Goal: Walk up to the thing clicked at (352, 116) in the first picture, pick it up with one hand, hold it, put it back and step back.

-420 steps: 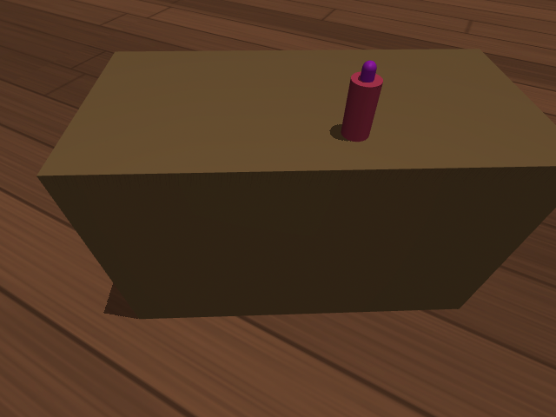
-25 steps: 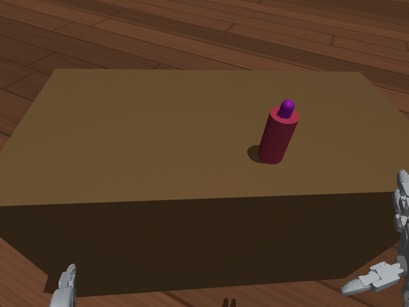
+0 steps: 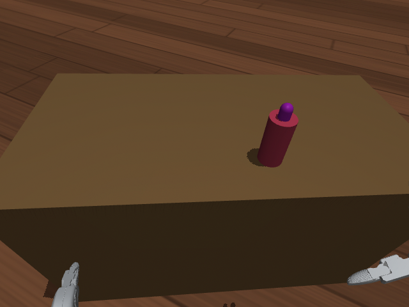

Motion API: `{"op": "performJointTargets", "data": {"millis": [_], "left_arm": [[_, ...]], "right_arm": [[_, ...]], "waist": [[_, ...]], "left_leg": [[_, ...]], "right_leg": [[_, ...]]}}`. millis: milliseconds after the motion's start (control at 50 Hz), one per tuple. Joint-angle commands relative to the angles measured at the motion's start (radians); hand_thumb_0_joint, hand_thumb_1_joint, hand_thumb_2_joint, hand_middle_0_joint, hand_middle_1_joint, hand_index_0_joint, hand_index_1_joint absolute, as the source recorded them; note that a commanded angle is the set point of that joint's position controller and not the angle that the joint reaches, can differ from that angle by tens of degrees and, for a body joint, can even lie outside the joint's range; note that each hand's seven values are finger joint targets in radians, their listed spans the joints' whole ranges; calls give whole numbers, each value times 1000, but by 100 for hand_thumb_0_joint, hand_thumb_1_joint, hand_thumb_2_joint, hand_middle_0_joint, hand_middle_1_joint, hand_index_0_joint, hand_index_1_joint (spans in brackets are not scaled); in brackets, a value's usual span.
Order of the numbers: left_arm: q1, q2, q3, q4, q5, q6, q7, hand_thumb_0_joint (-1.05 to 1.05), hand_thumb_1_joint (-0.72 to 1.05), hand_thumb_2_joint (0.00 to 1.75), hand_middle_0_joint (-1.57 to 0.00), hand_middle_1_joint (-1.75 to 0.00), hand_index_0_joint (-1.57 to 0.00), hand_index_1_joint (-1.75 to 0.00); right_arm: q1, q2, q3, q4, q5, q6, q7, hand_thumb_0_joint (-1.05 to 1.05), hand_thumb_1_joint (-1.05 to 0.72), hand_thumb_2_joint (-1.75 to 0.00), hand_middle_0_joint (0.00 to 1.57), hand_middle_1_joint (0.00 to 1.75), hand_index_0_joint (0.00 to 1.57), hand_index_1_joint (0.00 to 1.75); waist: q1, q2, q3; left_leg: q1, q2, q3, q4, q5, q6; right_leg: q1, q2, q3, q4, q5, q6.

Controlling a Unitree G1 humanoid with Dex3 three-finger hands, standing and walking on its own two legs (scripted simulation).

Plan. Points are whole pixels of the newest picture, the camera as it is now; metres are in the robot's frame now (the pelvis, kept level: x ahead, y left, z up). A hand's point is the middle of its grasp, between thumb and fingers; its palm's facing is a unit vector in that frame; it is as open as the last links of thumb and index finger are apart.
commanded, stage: go down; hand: right
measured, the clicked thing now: (278, 133) +0.50 -0.21 +0.07
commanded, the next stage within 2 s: none
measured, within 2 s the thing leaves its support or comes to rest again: neither
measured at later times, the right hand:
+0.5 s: hand (390, 193) +0.25 -0.32 +0.14, palm faces +0.34 +0.91 -0.22, open 17.4 cm
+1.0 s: hand (389, 161) +0.32 -0.35 +0.15, palm faces +0.18 +0.98 +0.02, open 17.6 cm
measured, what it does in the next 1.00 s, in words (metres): stands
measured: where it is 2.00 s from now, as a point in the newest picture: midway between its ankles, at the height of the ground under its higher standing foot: outside the picture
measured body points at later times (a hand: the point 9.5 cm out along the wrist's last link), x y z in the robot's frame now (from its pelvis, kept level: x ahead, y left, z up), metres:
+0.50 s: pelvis +0.00 +0.00 +0.00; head -0.01 +0.01 +0.45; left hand +0.17 +0.27 -0.08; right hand +0.23 -0.36 +0.15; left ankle +0.01 +0.14 -0.74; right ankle -0.01 -0.14 -0.74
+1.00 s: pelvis +0.00 -0.01 +0.00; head +0.00 -0.01 +0.45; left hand +0.16 +0.25 -0.08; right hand +0.31 -0.41 +0.15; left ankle +0.01 +0.14 -0.74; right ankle -0.01 -0.14 -0.74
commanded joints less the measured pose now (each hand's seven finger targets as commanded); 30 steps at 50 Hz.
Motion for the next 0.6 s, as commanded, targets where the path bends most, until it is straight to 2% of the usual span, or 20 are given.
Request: {"op": "performJointTargets", "data": {"millis": [0,20,60,100,140,160,180,200,220,240,260,280,320,380,400,420,500,520,560,580], "left_arm": [[-99,144,53,-96,-2,-32,7,0,-55,4,-5,-4,-5,-5],[-95,153,63,-68,-3,-25,7,0,-55,4,-5,-4,-4,-5],[-140,118,20,-88,-4,-25,5,0,-55,4,-5,-4,-4,-5],[-144,146,34,-136,-1,-35,12,0,-55,4,-5,-4,-4,-5],[-145,112,0,-134,-1,-34,11,0,-55,4,-5,-4,-5,-5],[-143,127,10,-163,-1,-36,19,0,-55,4,-5,-4,-5,-5],[-146,150,29,-167,0,-35,24,0,-55,5,-5,-4,-5,-5],[-139,148,26,-164,0,-33,27,0,-55,4,-5,-5,-5,-5],[-130,157,36,-137,1,-28,32,0,-56,5,-5,-4,-4,-5],[-122,151,32,-131,-1,-28,35,0,-55,4,-5,-4,-5,-5],[-123,149,31,-107,-4,-27,37,0,-55,5,-5,-4,-5,-5],[-122,177,55,-108,-6,-26,44,0,-55,4,-5,-4,-5,-5],[-155,191,50,-142,-13,-31,57,0,-55,4,-5,-4,-5,-4],[-188,138,-31,-130,-25,-41,79,0,-55,4,-5,-4,-5,-4],[-187,152,-19,-116,-29,-46,90,0,-55,4,-5,-4,-5,-4],[-178,129,-52,-95,-30,-50,97,0,-55,4,-5,-4,-5,-4],[-154,121,-108,-21,-31,-70,121,0,-54,4,-5,-4,-5,-4],[-151,127,-116,-46,-30,-79,126,0,-55,4,-5,-4,-5,-5],[-123,199,-67,-32,-30,-85,139,0,-55,4,-5,-5,-5,-5],[-120,204,-69,-44,-29,-87,140,0,-54,3,-5,-5,-5,-5]], "right_arm": [[-90,-198,-140,-86,27,-39,8,0,52,-4,4,5,5,5],[-115,-206,-133,-128,34,-39,20,0,51,-4,5,5,5,5],[-159,-199,-111,-153,35,-37,42,0,52,-4,4,5,5,5],[-192,-212,-124,-172,34,-40,55,0,52,-4,4,5,5,5],[-237,-260,-156,-218,35,-56,61,0,51,-5,4,5,5,5],[-190,-242,-156,-135,34,-47,64,0,51,-5,4,5,5,5],[-216,-261,-174,-154,40,-49,65,0,50,-4,4,5,5,5],[-237,-265,-180,-117,48,-44,71,0,49,-4,4,5,5,5],[-241,-285,-212,-95,60,-36,74,0,52,-5,4,5,5,5],[-247,-267,-204,-40,75,-25,86,0,52,-5,4,5,5,5],[-273,-275,-217,-34,91,-17,97,0,53,-5,4,5,5,5],[-294,-290,-230,-5,106,-5,107,0,53,-5,3,5,5,5],[-383,-308,-227,38,136,17,144,0,53,-4,4,5,5,5],[-557,-368,-223,93,169,44,221,0,50,-4,5,5,5,5],[-597,-402,-233,123,178,56,245,0,50,-4,5,5,5,5],[-667,-426,-229,110,185,69,271,0,50,-4,5,5,5,5],[-740,-491,-245,312,214,130,361,0,52,-4,4,5,5,5],[-768,-502,-249,363,224,145,382,0,54,-4,4,5,4,5],[-808,-573,-291,424,245,179,415,0,53,-4,4,5,4,5],[-829,-592,-294,444,250,194,432,0,54,-4,4,5,4,5]], "waist": [[15,20,-21],[14,-17,-5],[12,-37,-1],[28,-3,-43],[8,-32,-83],[23,18,-73],[13,6,-89],[23,10,-79],[13,-1,-85],[28,16,-59],[23,-3,-59],[36,-4,-77],[50,26,-82],[48,9,-109],[54,-10,-137],[54,-39,-177],[50,-69,-168],[55,-36,-176],[53,-53,-205],[50,-55,-209]], "left_leg": [[-11,-41,50,-69,110,14],[-23,-41,48,-68,95,17],[-29,-43,47,-74,56,20],[-14,-44,46,-71,81,17],[13,-40,40,-65,120,16],[11,-44,44,-57,151,14],[21,-41,41,-57,158,13],[17,-39,39,-63,151,12],[18,-37,38,-64,147,12],[5,-38,40,-65,145,10],[0,-38,40,-61,143,13],[-3,-38,39,-60,158,13],[-14,-38,43,-67,144,11],[-19,-35,38,-70,118,14],[-19,-32,34,-64,130,16],[-12,-27,27,-61,157,15],[-39,-24,26,-51,175,15],[-37,-27,32,-50,183,15],[-34,-28,35,-43,205,18],[-33,-28,39,-41,207,18]], "right_leg": [[-56,29,-37,-74,135,-29],[-66,28,-37,-82,116,-26],[-74,26,-35,-88,79,-25],[-48,24,-33,-80,99,-27],[-37,30,-35,-67,138,-25],[-34,25,-32,-61,169,-27],[-28,30,-33,-58,174,-25],[-33,32,-35,-55,162,-27],[-34,35,-34,-56,158,-27],[-41,33,-34,-56,150,-29],[-45,31,-31,-57,148,-27],[-42,31,-29,-55,157,-27],[-42,29,-24,-57,138,-32],[-40,28,-18,-58,109,-36],[-27,28,-16,-55,120,-36],[-8,34,-18,-47,144,-36],[-33,35,-16,-35,160,-35],[-40,31,-14,-33,167,-37],[-39,32,-14,-31,188,-34],[-40,32,-13,-27,193,-33]]}}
